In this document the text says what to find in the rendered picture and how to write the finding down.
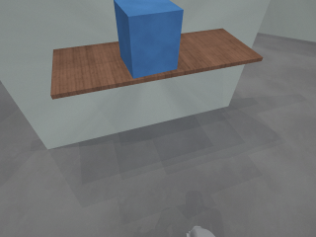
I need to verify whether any table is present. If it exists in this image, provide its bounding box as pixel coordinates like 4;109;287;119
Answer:
50;29;263;100

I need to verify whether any carton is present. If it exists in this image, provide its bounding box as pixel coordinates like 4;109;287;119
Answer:
114;0;184;79

